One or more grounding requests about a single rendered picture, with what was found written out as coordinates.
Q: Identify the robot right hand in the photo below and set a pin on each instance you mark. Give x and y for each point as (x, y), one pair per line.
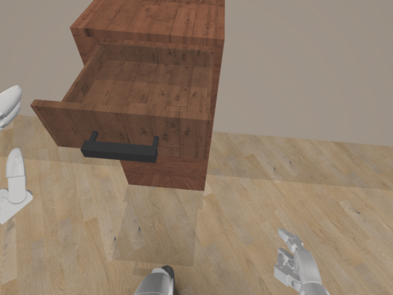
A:
(300, 268)

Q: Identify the left robot thigh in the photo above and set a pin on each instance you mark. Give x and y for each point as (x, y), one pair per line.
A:
(155, 284)

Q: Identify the robot left hand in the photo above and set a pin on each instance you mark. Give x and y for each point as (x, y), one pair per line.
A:
(14, 199)

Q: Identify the robot left shin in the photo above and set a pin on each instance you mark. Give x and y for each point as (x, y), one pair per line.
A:
(160, 271)

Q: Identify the right robot forearm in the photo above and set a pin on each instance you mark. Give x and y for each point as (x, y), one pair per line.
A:
(313, 289)

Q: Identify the handle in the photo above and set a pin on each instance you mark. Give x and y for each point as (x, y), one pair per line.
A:
(120, 151)

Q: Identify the drawer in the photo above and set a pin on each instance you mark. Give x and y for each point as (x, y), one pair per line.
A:
(131, 93)

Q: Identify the cabinet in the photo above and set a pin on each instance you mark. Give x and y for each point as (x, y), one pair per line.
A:
(185, 24)

